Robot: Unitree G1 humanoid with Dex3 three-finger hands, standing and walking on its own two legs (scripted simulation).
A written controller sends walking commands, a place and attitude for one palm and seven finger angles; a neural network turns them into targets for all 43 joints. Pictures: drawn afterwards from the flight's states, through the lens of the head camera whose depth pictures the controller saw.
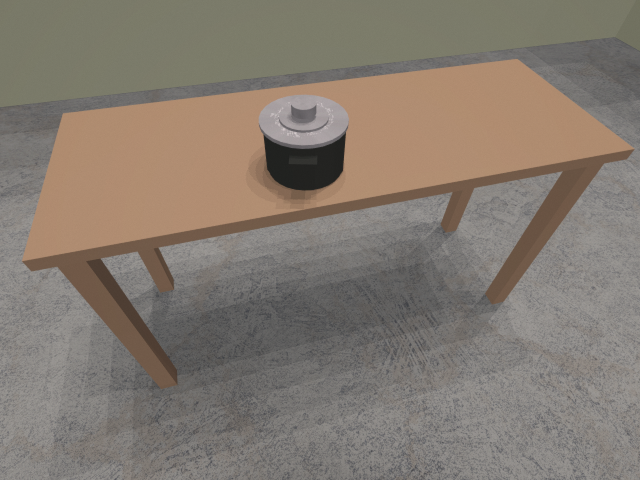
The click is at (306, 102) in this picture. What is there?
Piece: lid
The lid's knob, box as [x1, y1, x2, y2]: [291, 96, 315, 118]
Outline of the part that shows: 291,101 291,113 298,118 308,118 315,114 315,101 312,98 300,96 294,98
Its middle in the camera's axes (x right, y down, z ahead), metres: -0.03 -0.25 +0.74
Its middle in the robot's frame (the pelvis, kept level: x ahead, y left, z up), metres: +0.73 +0.08 +0.07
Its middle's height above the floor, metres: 0.85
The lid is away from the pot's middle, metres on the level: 0.00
